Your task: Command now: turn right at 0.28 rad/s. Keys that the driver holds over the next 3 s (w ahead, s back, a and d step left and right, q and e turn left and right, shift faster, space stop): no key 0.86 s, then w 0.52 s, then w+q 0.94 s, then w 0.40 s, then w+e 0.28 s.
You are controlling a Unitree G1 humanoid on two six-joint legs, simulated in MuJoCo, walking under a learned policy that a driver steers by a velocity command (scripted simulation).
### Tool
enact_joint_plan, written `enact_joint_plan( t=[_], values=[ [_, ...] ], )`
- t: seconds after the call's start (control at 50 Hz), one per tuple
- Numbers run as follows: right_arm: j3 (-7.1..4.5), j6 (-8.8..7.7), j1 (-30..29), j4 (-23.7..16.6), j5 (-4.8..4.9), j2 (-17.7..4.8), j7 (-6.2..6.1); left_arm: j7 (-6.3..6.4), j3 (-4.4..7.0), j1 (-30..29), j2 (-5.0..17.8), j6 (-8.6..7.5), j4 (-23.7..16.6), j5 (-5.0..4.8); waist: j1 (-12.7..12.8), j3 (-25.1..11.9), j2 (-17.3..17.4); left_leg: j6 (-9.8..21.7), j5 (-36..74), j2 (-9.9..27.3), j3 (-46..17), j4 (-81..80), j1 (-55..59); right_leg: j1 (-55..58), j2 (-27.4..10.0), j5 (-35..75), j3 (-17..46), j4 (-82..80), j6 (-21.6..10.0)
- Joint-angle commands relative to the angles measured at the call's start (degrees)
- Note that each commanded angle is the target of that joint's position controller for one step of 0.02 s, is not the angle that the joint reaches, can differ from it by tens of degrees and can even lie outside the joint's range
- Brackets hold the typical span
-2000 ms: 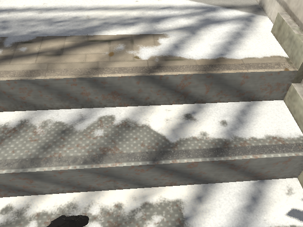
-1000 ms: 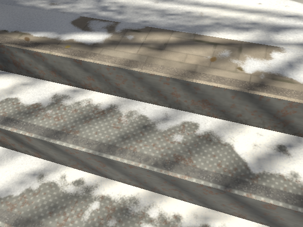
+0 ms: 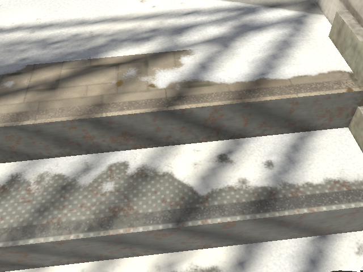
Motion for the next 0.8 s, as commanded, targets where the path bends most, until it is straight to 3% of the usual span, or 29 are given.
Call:
enact_joint_plan(
  t=[0.02,0.06,0.08,0.1,0.12,0.14,0.16,0.2,0.26,0.34,0.36,0.44,0.56,0.6,0.8],
  values=[
    [1.16,0.06,-1.2,-3.4,-0.38,1.0,2.53,-0.36,1.61,-3.8,6.5,-1.05,-4.1,-1.61,-1.0,-3.3,-4.3,0.7,-3.9,2.5,-0.1,-16.1,6.2,5.7,-15.0,34.0,14.0,-2.2,-10.8],
    [1.98,-0.02,-1.5,-3.4,-0.03,2.6,4.03,-1.06,1.64,-3.4,6.1,-0.49,-2.1,-3.34,-0.4,-2.9,-4.1,1.6,-4.8,2.2,1.3,-31.1,10.5,9.0,-14.6,35.1,15.2,-0.9,-10.5],
    [2.57,-0.17,-0.3,-2.2,0.73,3.8,5.05,-2.16,1.29,-4.8,5.6,0.31,-0.7,-4.11,-2.3,-2.3,-1.9,2.8,6.3,2.2,2.1,-42.5,16.0,8.3,-13.8,34.5,15.6,-0.9,-9.9],
    [2.91,-0.74,0.6,-0.7,0.96,4.3,5.29,-3.37,1.32,-2.3,5.3,1.14,1.7,-3.78,-1.9,-2.2,-2.2,4.3,14.4,2.8,0.9,-46.3,20.3,7.7,-12.7,32.8,15.5,-1.6,-8.1],
    [2.95,-1.95,2.0,-0.3,1.44,3.6,5.48,-4.44,1.03,2.0,3.9,1.52,4.2,-3.29,-0.7,-4.5,-2.0,7.5,22.3,4.7,-1.0,-42.2,25.4,7.4,-10.6,29.7,14.2,-1.6,-4.0],
    [2.42,-2.89,-2.3,-0.9,1.7,-0.8,5.74,-4.24,1.83,8.9,4.1,1.28,5.7,-2.26,5.5,-6.7,2.2,13.4,32.9,5.0,-1.9,-36.7,27.8,8.3,-5.8,28.7,6.4,-1.1,-0.1],
    [2.21,-2.78,-2.7,-0.4,0.34,-0.3,6.17,-4.04,2.13,5.4,5.4,1.51,6.1,-1.61,3.8,-6.4,1.2,13.7,29.4,4.1,0.3,-36.2,26.3,8.5,-4.6,26.2,2.6,-1.2,0.8],
    [2.01,-2.17,-0.6,0.9,0.32,1.5,7.09,-3.54,2.43,-1.4,5.5,2.33,4.5,-1.74,0.7,-2.4,2.5,12.6,22.3,4.7,-0.4,-37.9,27.4,2.7,-4.0,17.7,2.3,-1.6,0.4],
    [1.86,-1.44,0.7,1.7,0.73,2.7,7.52,-2.49,2.61,-4.4,4.6,2.44,3.8,-2.42,-0.8,-0.8,1.6,13.1,17.5,5.4,-1.1,-39.4,32.3,-4.2,-3.3,8.0,1.9,-4.2,0.4],
    [1.8,-1.42,0.5,2.4,0.95,3.9,7.39,-1.6,2.87,-3.8,4.0,1.93,4.4,-2.39,-0.8,-1.1,1.8,13.9,20.0,5.2,-0.6,-39.9,34.7,-4.2,-3.0,9.7,0.9,-4.8,1.3],
    [1.73,-1.23,1.1,2.3,0.63,4.1,7.52,-1.54,2.96,-3.3,4.3,1.84,4.3,-2.79,-1.1,-1.2,1.5,14.2,21.4,5.3,-0.5,-39.9,35.7,-4.5,-2.9,10.3,0.9,-4.8,1.4],
    [1.32,-0.74,1.4,2.7,0.33,4.3,7.45,-1.33,2.9,-2.1,3.8,2.0,4.3,-2.84,-1.2,-1.0,2.5,14.3,23.6,4.8,0.1,-39.7,36.7,-4.6,-2.9,11.9,0.4,-4.9,1.4],
    [1.26,-0.68,0.9,2.9,0.32,4.6,7.93,-1.32,2.78,-0.8,3.7,2.62,4.4,-2.75,-0.8,0.4,2.6,13.6,20.3,4.1,0.4,-40.5,35.5,-4.0,-3.2,10.1,0.2,-6.2,1.8],
    [1.44,-0.82,0.7,3.4,0.09,4.6,8.11,-1.73,2.64,-0.8,3.8,2.77,4.8,-2.29,-0.6,0.9,2.6,13.3,18.7,3.8,0.3,-41.2,35.2,-3.7,-3.4,9.0,0.1,-6.9,1.8],
    [1.8,-0.7,1.9,4.9,-0.13,4.0,8.05,-1.39,2.34,-1.4,3.7,2.68,6.4,-2.06,-0.3,2.0,1.9,13.5,16.2,3.2,0.0,-43.5,34.8,-2.5,-3.7,7.7,-1.0,-8.5,2.4]
  ],
)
